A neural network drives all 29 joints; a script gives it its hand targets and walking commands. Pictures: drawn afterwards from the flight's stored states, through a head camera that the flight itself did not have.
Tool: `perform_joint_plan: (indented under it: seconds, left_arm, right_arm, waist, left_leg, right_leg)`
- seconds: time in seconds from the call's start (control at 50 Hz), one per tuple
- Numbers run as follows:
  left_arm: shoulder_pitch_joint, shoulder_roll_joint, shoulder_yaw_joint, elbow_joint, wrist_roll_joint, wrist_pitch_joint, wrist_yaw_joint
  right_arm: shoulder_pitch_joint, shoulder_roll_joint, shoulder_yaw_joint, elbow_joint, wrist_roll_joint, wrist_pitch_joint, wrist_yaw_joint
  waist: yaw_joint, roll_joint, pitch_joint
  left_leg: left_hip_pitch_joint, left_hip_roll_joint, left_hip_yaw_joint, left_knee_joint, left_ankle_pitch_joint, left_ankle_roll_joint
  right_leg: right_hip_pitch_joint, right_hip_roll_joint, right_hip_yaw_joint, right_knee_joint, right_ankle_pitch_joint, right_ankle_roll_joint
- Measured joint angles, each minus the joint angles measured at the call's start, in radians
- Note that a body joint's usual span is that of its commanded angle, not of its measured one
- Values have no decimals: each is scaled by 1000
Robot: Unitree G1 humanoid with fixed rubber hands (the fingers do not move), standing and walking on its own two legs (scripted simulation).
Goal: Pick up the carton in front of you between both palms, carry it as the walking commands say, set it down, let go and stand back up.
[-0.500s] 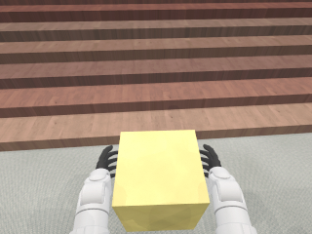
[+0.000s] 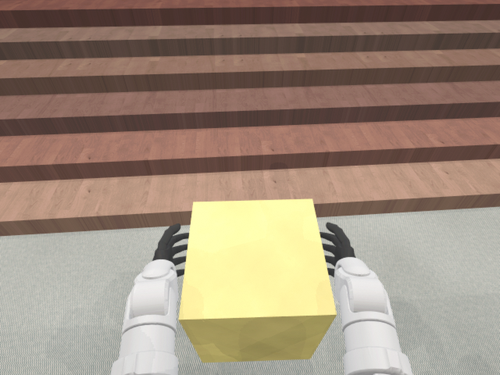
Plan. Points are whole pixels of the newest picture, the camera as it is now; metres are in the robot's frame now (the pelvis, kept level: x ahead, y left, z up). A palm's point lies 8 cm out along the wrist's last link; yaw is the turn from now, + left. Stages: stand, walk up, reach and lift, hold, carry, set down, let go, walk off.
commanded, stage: reach and lift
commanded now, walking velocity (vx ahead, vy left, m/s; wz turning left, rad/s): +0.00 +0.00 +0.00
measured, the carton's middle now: (254, 284) +0.31 +0.00 -0.04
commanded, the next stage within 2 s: hold in 0.48 s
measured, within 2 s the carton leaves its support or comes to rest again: neither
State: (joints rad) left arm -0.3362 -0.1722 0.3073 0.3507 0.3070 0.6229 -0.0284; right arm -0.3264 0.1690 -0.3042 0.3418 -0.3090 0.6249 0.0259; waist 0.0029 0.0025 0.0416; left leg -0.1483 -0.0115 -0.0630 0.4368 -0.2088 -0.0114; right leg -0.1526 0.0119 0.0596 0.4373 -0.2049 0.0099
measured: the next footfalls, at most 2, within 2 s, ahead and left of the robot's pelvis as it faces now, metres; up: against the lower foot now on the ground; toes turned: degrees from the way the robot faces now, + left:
right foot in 1.46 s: +0.17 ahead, -0.10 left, +0.00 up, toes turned -10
left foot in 1.78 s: +0.42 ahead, +0.14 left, +0.00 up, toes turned +13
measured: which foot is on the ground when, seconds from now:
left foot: down 0.00-1.00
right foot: down 0.00-1.00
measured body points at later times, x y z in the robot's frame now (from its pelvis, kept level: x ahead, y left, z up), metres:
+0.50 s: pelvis +0.01 +0.00 +0.00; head -0.01 +0.00 +0.45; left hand +0.31 +0.15 +0.03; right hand +0.31 -0.15 +0.03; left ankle +0.02 +0.13 -0.74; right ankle +0.03 -0.13 -0.74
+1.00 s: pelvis +0.00 +0.00 +0.00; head -0.04 +0.00 +0.45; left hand +0.30 +0.15 +0.05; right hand +0.30 -0.15 +0.04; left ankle +0.02 +0.13 -0.74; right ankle +0.03 -0.13 -0.74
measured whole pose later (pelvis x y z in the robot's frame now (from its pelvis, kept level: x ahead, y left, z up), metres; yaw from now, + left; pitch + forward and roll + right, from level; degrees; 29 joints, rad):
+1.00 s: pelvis +0.00 +0.00 +0.00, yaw +0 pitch -8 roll +0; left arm -0.30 -0.16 0.25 0.23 0.28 0.75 -0.02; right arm -0.29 0.16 -0.24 0.23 -0.27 0.75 0.01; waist 0.00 0.00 0.06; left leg -0.06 -0.01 -0.07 0.39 -0.19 -0.01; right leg -0.06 0.01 0.06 0.39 -0.19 0.01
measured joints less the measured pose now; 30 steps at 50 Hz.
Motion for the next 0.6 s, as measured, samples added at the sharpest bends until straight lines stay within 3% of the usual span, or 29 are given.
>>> perform_joint_plan:
  seconds: [0.5, 0.6]
  left_arm:
    - [81, 22, -87, -100, -33, 72, 12]
    - [106, 27, -114, -159, -53, 101, 19]
  right_arm:
    - [78, -20, 87, -93, 37, 69, -17]
    - [103, -25, 113, -154, 53, 98, -21]
  waist:
    - [-2, -3, -9]
    - [-2, -3, -12]
  left_leg:
    - [78, 0, -1, -68, 12, 2]
    - [97, -1, -1, -83, 20, 3]
  right_leg:
    - [79, -4, 0, -69, 11, 1]
    - [98, -5, 1, -85, 20, 2]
